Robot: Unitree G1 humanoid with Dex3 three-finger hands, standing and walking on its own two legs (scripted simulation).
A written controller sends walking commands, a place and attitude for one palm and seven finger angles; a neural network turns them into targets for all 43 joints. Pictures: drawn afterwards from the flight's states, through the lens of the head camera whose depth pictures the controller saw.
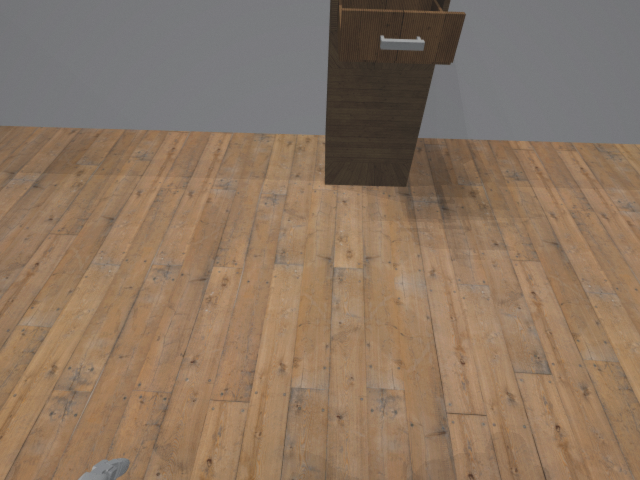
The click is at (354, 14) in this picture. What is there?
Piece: drawer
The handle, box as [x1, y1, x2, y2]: [380, 35, 424, 50]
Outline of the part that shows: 380,35 381,49 423,49 424,41 421,40 419,37 416,37 415,39 386,39 383,37 383,35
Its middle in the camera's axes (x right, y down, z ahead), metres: +0.24 -0.59 +1.16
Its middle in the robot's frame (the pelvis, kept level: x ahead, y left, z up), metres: +1.28 -0.17 +0.04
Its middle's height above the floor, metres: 0.81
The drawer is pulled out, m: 0.28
